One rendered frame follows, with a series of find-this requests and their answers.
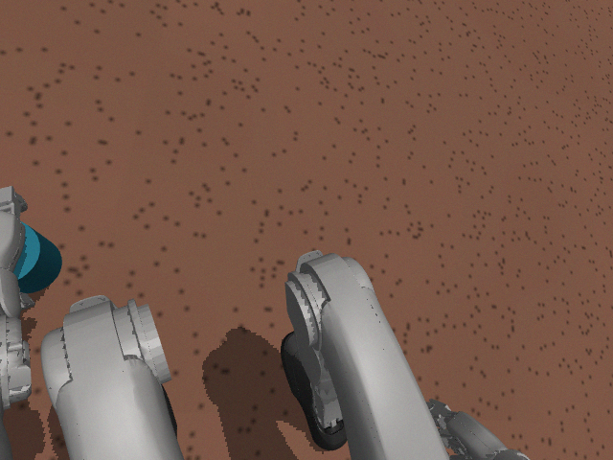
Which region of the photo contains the mug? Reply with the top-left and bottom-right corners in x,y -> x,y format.
13,221 -> 62,293

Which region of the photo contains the left robot hand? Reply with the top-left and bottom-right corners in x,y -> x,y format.
0,186 -> 35,310

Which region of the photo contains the left robot arm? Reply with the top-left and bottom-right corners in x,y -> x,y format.
0,268 -> 32,460

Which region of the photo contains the right robot foot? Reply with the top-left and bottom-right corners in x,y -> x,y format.
281,332 -> 347,450

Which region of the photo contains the right robot hand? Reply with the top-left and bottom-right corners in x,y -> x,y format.
426,399 -> 508,460

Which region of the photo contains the left robot foot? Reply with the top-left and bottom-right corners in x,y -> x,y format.
161,384 -> 177,438

